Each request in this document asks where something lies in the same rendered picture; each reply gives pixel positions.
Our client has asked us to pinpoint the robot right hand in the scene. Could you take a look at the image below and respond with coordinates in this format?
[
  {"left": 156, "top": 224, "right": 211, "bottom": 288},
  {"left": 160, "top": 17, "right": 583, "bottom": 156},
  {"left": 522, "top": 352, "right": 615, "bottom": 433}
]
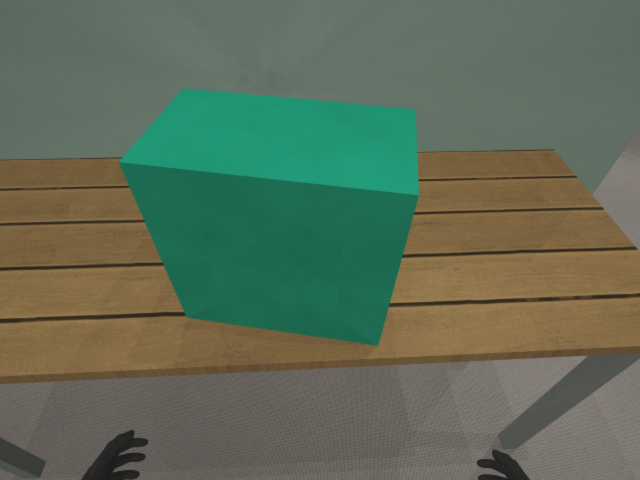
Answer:
[{"left": 477, "top": 449, "right": 530, "bottom": 480}]

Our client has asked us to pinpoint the robot left hand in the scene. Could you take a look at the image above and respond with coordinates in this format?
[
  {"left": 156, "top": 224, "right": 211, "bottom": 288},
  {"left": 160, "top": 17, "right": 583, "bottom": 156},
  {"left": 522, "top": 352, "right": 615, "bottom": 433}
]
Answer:
[{"left": 81, "top": 430, "right": 148, "bottom": 480}]

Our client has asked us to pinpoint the table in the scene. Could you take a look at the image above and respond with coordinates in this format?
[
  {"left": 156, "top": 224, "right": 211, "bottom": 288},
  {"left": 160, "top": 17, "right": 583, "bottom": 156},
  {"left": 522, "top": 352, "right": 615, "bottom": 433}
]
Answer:
[{"left": 0, "top": 150, "right": 640, "bottom": 479}]

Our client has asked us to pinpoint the carton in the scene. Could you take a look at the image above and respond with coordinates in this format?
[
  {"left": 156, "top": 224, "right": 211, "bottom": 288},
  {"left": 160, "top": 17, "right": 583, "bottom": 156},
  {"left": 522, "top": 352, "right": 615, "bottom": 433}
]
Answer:
[{"left": 119, "top": 88, "right": 419, "bottom": 346}]

